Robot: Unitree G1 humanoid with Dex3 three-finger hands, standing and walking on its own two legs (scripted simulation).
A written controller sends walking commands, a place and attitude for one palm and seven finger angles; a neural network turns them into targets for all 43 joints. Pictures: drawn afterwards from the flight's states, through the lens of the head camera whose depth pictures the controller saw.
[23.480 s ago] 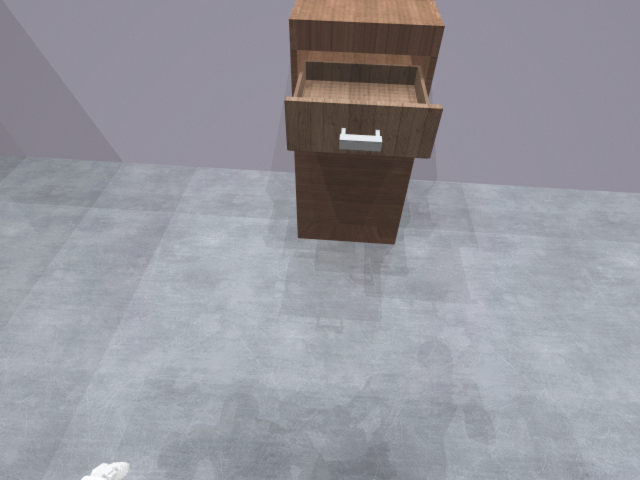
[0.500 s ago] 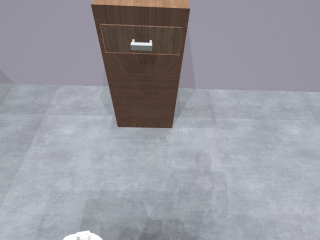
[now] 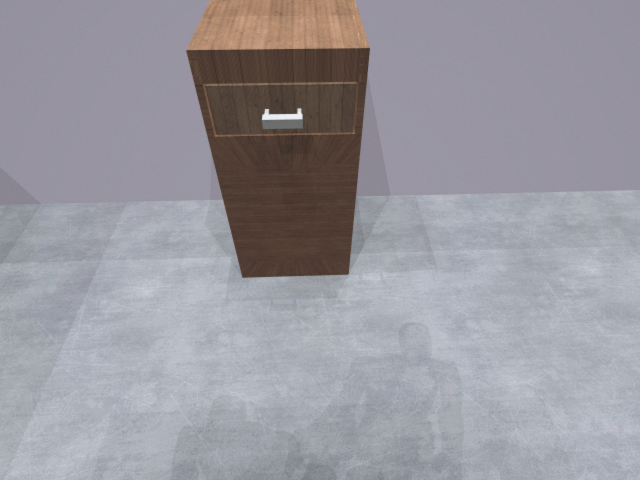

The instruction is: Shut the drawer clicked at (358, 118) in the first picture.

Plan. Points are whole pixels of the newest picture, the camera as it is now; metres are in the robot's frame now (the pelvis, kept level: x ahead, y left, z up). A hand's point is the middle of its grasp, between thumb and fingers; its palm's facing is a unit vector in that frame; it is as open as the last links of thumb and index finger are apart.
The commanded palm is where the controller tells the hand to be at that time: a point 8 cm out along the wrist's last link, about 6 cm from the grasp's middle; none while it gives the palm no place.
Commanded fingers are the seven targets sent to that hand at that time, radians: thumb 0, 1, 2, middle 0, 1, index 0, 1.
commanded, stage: let the arm hang, fingers relaxed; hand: left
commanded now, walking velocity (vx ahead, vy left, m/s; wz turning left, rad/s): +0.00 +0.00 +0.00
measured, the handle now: (282, 116) +0.94 +0.15 -0.05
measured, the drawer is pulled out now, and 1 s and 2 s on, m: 0.00 0.00 0.00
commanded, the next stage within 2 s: look to check the result in 0.24 s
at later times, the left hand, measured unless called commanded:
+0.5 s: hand out of the picture -0.01 +0.16 -0.18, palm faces +0.03 -0.98 -0.18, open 7.4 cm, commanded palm none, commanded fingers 0.00 0.90 0.90 -0.20 -0.30 -0.20 -0.30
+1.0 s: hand out of the picture +0.02 +0.16 -0.18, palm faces +0.02 -0.98 -0.20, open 7.4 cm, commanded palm none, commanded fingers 0.00 0.90 0.90 -0.20 -0.30 -0.20 -0.30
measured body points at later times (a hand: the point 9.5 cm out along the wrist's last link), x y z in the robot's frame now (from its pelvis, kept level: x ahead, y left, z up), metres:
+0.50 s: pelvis +0.00 +0.00 +0.00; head +0.01 -0.01 +0.45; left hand -0.01 +0.21 -0.16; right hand -0.03 -0.21 -0.17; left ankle +0.00 +0.10 -0.74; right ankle +0.03 -0.12 -0.74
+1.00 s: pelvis +0.01 -0.01 +0.00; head +0.02 -0.02 +0.45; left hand +0.02 +0.21 -0.16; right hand -0.01 -0.23 -0.16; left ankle +0.00 +0.10 -0.74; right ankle +0.03 -0.12 -0.74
